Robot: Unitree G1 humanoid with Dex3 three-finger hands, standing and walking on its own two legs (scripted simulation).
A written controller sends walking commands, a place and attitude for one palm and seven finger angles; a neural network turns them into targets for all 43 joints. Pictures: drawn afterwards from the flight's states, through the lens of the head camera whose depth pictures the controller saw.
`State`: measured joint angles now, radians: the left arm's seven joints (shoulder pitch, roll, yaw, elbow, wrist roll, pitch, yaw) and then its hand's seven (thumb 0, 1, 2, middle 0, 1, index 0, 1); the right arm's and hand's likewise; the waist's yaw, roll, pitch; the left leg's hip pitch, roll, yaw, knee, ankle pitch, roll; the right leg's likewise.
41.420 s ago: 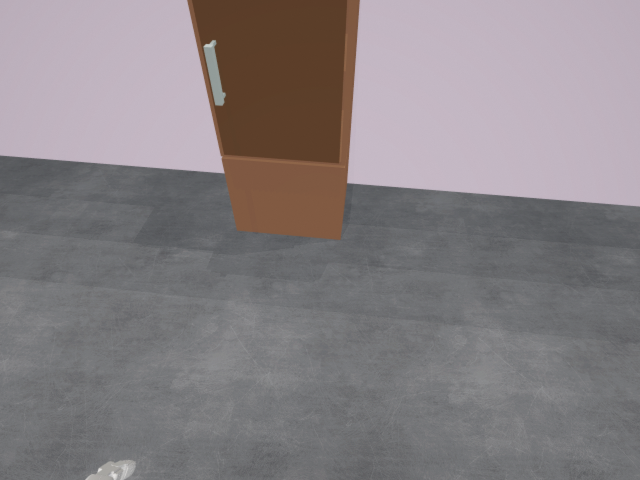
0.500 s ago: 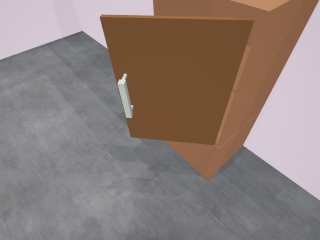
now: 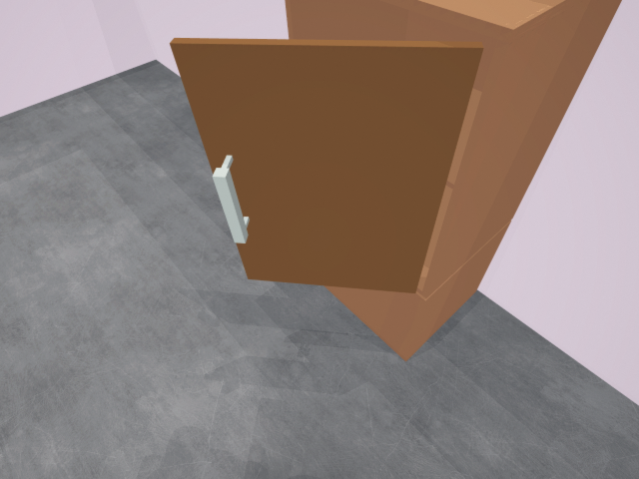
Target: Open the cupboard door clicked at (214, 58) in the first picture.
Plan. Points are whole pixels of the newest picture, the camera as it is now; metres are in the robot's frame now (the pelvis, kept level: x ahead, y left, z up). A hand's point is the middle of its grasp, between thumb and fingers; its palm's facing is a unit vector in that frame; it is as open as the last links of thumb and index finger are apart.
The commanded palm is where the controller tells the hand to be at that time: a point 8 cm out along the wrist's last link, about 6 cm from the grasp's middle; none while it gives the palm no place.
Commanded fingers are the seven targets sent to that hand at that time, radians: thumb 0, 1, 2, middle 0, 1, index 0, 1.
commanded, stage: come to a stop and stand still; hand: left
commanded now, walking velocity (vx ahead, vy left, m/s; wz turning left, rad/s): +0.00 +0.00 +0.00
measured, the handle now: (235, 200) +0.59 +0.19 -0.04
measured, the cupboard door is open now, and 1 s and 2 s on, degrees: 41 41 41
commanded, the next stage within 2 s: look again from close up in 0.42 s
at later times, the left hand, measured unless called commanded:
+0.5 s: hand out of the picture +0.05 +0.17 -0.16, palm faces +0.02 -0.97 -0.25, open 7.4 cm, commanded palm none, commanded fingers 0.00 0.90 0.90 -0.20 -0.30 -0.20 -0.30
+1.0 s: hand out of the picture +0.04 +0.18 -0.17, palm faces +0.03 -0.97 -0.24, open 7.4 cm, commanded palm none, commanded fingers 0.00 0.90 0.90 -0.20 -0.30 -0.20 -0.30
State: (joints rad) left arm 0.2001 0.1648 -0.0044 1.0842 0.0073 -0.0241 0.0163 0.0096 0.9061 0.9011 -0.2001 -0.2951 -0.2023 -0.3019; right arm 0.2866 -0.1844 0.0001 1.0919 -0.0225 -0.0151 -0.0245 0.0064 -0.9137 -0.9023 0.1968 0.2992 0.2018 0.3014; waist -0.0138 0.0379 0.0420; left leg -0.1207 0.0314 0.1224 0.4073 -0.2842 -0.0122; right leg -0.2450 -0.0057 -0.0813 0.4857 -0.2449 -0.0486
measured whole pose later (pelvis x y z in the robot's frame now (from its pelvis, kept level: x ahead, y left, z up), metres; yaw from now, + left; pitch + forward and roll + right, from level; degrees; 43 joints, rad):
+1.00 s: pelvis +0.01 -0.02 +0.00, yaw +1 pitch -1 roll +1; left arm 0.21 0.20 0.01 1.12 0.01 -0.03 0.02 0.01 0.90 0.90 -0.20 -0.30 -0.20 -0.30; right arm 0.26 -0.19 0.00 1.14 -0.02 -0.02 -0.03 0.00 -0.91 -0.90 0.20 0.30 0.20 0.30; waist 0.00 0.01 0.04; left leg -0.08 0.06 0.10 0.36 -0.27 -0.04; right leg -0.18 0.03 -0.11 0.41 -0.22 -0.07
